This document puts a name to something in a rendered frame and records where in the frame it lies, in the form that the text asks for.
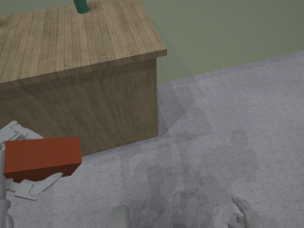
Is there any sponge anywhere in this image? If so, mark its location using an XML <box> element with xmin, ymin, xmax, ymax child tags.
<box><xmin>3</xmin><ymin>137</ymin><xmax>82</xmax><ymax>183</ymax></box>

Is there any robot left hand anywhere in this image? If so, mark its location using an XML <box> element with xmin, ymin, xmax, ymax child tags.
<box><xmin>0</xmin><ymin>121</ymin><xmax>63</xmax><ymax>201</ymax></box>

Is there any robot left forearm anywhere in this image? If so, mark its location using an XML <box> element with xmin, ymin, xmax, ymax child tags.
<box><xmin>0</xmin><ymin>199</ymin><xmax>14</xmax><ymax>228</ymax></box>

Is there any robot right hand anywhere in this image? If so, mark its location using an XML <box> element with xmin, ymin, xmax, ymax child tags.
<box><xmin>227</xmin><ymin>195</ymin><xmax>264</xmax><ymax>228</ymax></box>

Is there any table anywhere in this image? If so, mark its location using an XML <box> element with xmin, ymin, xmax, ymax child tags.
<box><xmin>0</xmin><ymin>0</ymin><xmax>167</xmax><ymax>157</ymax></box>

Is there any robot left thigh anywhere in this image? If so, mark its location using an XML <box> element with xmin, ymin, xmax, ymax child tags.
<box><xmin>101</xmin><ymin>205</ymin><xmax>134</xmax><ymax>228</ymax></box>

